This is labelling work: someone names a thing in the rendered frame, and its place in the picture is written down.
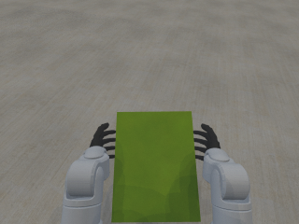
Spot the robot left forearm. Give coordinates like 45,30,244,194
60,146,110,224

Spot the carton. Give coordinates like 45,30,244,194
111,111,201,223

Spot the left robot hand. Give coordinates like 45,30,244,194
90,122,116,159

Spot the right robot hand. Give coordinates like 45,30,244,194
193,123,221,161

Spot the robot right forearm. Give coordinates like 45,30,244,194
202,147,253,224

